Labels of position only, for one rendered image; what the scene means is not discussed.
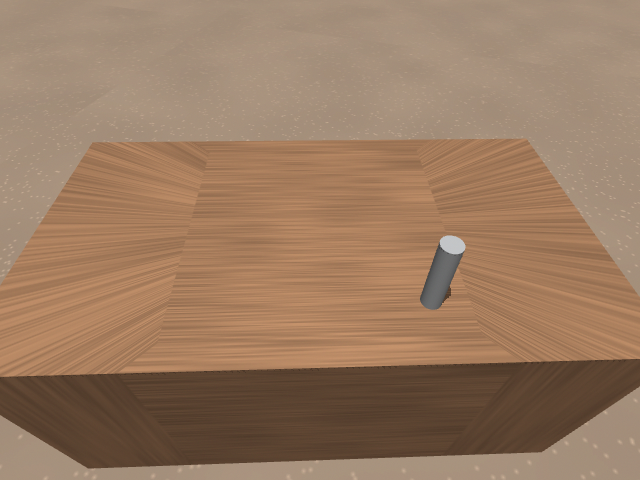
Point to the can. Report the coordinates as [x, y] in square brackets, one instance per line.
[443, 268]

